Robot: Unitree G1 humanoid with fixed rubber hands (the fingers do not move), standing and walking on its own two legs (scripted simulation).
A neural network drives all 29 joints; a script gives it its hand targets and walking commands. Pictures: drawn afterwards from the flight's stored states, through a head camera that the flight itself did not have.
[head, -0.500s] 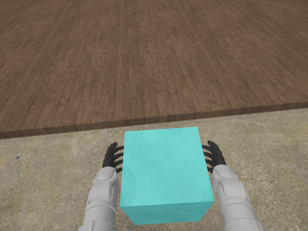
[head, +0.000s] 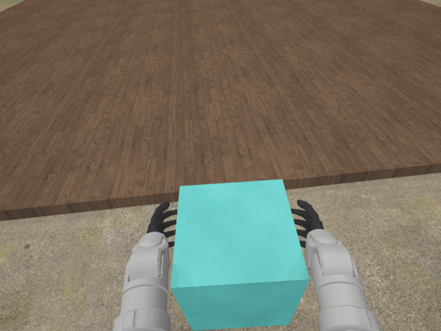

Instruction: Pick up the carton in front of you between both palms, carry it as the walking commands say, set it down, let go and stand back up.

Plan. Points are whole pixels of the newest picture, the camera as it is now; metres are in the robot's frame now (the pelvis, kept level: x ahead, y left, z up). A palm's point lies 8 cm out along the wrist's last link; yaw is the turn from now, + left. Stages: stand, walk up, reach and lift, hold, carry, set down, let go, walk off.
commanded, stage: reach and lift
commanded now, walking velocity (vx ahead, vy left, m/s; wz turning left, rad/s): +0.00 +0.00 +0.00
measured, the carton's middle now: (235, 257) +0.30 +0.00 -0.05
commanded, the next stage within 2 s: hold in 0.66 s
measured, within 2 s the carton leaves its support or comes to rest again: neither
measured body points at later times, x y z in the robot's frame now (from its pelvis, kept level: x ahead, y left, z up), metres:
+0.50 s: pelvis +0.02 +0.00 +0.01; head -0.02 +0.00 +0.45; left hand +0.32 +0.15 +0.03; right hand +0.32 -0.15 +0.03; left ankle +0.03 +0.13 -0.74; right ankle +0.02 -0.13 -0.74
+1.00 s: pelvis +0.01 +0.00 +0.01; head -0.04 +0.00 +0.45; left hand +0.31 +0.15 +0.05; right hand +0.31 -0.15 +0.05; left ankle +0.03 +0.13 -0.74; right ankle +0.02 -0.13 -0.74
